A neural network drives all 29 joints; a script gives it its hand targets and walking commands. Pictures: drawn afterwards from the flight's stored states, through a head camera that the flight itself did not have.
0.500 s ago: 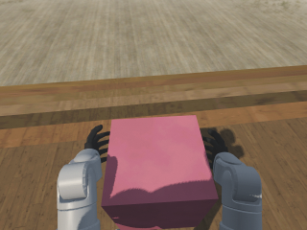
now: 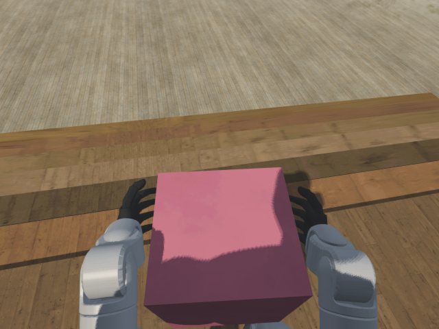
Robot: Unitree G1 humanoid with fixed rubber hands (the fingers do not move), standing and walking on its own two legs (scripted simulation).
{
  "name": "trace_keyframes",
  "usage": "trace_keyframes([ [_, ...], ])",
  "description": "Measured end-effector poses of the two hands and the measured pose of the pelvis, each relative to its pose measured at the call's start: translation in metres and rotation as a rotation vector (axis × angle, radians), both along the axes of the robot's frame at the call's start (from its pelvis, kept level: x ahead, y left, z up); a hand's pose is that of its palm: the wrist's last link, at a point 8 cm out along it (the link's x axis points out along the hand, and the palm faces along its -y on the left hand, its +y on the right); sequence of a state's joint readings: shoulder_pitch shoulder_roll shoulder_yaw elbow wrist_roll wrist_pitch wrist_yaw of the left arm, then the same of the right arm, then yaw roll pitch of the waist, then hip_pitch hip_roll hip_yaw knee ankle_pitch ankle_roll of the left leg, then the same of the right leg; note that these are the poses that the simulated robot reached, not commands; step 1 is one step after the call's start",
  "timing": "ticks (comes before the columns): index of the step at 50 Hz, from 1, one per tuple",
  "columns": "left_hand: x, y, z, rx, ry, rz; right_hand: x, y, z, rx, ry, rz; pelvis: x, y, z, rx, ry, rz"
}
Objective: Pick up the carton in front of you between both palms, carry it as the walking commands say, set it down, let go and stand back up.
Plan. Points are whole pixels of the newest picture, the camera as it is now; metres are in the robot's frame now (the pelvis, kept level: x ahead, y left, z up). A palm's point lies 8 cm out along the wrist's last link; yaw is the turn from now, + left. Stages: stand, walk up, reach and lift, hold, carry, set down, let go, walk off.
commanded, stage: carry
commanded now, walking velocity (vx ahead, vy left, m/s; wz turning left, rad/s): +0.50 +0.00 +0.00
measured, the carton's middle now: (223, 253) +0.25 +0.00 +0.00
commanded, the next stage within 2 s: none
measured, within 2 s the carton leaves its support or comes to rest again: neither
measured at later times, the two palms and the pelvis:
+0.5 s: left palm (165, 73) +0.67 +0.13 +0.11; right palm (281, 80) +0.67 -0.16 +0.10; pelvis +0.32 -0.03 -0.01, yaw +1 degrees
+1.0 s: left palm (169, 31) +1.00 +0.16 +0.08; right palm (256, 35) +1.00 -0.14 +0.08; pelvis +0.63 +0.00 -0.04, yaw +2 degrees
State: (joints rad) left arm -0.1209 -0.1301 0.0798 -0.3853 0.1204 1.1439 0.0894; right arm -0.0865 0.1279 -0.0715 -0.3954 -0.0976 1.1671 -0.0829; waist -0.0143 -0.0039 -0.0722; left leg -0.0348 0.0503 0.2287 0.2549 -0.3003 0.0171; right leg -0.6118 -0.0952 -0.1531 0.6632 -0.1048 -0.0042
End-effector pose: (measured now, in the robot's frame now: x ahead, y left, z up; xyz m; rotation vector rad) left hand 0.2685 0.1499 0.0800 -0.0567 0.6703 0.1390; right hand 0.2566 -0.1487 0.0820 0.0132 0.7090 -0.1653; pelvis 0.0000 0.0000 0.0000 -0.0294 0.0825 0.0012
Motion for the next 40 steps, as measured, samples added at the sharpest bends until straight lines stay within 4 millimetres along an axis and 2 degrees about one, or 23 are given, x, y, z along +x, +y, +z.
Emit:
trace_keyframes([
  [3,0.046,-0.006,0.006,0.005,-0.053,0.026,0.053,-0.006,0.002,0.014,-0.053,0.021,0.049,-0.01,-0.012,0.013,-0.011,0.009],
  [7,0.113,-0.016,0.007,0.022,-0.102,0.062,0.13,-0.016,-0.006,0.043,-0.103,0.053,0.111,-0.026,-0.034,0.01,-0.034,0.027],
  [10,0.152,-0.018,0.006,0.018,-0.053,0.098,0.177,-0.018,-0.008,0.05,-0.053,0.079,0.142,-0.034,-0.028,0.014,-0.029,0.035],
  [13,0.189,-0.017,0.011,0.015,-0.024,0.119,0.22,-0.017,-0.001,0.061,-0.024,0.089,0.174,-0.039,-0.017,0.024,-0.021,0.037],
  [17,0.253,-0.018,0.025,0.033,-0.026,0.1,0.282,-0.018,0.012,0.042,-0.027,0.099,0.219,-0.041,-0.008,0.036,-0.011,0.031],
  [21,0.327,-0.019,0.034,0.058,-0.021,0.053,0.348,-0.019,0.021,0.006,-0.024,0.101,0.269,-0.037,-0.006,0.038,-0.003,0.018],
  [25,0.403,-0.016,0.035,0.079,-0.006,0.015,0.417,-0.016,0.023,-0.019,-0.01,0.092,0.325,-0.028,-0.012,0.033,-0.001,0.007],
  [31,0.518,-0.004,0.01,0.061,0.011,-0.04,0.519,-0.004,0.008,-0.057,0.011,0.054,0.416,-0.005,-0.037,0.026,-0.016,-0.005],
  [35,0.571,-0.003,-0.012,0.045,0.095,-0.064,0.562,-0.002,-0.013,-0.047,0.097,0.018,0.461,0.007,-0.03,0.014,-0.006,0.004],
  [40,0.626,0.001,-0.017,0.016,0.1,-0.045,0.616,0.001,-0.018,-0.009,0.099,-0.018,0.512,0.015,-0.017,-0.004,0.014,0.006],
])
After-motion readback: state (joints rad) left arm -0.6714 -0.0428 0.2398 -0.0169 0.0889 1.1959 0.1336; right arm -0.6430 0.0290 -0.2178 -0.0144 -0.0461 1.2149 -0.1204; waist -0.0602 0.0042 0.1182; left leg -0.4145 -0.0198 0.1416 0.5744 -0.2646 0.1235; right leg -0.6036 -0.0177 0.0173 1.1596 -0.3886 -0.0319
